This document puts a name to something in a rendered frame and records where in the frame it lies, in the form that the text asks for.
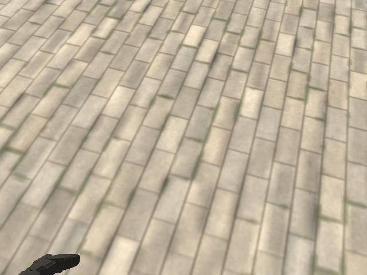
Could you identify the robot left hand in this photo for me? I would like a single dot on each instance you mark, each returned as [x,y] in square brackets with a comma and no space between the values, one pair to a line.
[49,265]

